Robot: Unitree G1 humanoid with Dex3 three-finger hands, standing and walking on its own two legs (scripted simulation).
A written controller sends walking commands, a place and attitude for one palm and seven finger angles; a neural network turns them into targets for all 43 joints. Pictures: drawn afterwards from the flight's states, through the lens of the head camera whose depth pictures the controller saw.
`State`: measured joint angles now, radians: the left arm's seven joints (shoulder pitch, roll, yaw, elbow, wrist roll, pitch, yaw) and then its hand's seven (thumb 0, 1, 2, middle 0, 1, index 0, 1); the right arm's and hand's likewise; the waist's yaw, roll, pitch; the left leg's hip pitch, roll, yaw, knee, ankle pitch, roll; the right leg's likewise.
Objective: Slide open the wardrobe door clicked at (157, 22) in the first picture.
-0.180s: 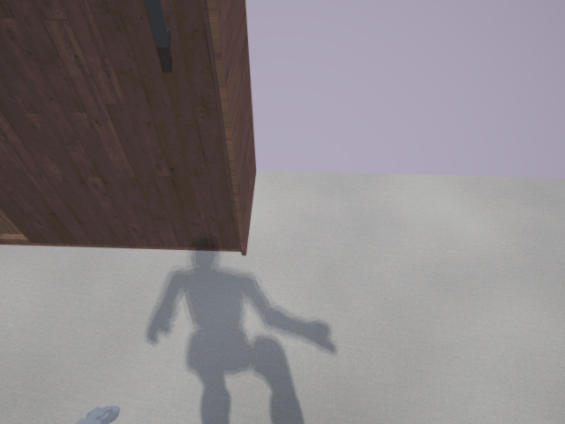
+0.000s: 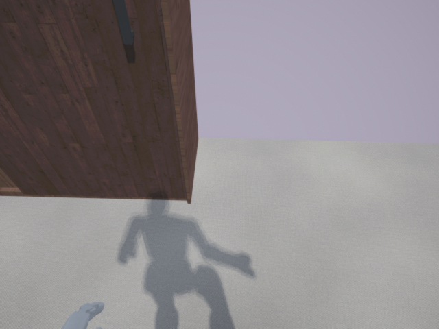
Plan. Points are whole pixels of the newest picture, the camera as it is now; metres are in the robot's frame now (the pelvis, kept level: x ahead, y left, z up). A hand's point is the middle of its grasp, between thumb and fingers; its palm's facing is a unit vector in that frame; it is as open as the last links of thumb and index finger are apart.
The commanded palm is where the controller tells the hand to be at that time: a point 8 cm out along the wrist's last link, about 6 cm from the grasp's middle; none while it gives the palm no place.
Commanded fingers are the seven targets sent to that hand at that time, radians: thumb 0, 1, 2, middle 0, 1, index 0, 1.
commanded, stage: stand and wait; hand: right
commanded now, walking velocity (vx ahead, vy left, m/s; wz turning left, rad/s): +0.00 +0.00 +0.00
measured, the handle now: out of the picture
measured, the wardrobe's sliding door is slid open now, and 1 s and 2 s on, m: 0.00 0.00 0.00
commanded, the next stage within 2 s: look at it before walking up in 0.84 s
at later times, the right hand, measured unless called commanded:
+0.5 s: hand out of the picture +0.05 -0.23 -0.15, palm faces -0.03 +0.94 -0.35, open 7.4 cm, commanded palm none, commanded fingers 0.00 -0.90 -0.90 0.20 0.30 0.20 0.30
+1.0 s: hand out of the picture +0.06 -0.22 -0.15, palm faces -0.05 +0.94 -0.33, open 7.4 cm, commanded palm none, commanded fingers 0.00 -0.90 -0.90 0.20 0.30 0.20 0.30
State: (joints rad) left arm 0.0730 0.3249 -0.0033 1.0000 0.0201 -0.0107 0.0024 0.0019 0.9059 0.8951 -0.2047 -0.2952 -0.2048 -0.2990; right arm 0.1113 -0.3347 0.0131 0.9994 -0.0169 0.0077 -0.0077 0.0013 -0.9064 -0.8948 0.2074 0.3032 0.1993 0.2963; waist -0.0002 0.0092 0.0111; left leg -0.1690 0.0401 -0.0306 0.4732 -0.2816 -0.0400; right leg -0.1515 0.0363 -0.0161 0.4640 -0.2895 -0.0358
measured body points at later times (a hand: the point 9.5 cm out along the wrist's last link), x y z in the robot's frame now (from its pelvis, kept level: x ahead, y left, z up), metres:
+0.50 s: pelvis -0.02 +0.02 +0.01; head -0.01 +0.02 +0.45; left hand +0.06 +0.32 -0.13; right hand +0.05 -0.28 -0.13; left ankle -0.02 +0.15 -0.74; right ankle -0.02 -0.10 -0.74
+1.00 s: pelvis -0.02 +0.03 +0.01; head -0.02 +0.03 +0.46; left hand +0.05 +0.32 -0.13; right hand +0.07 -0.26 -0.13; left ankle -0.02 +0.15 -0.74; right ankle -0.02 -0.10 -0.74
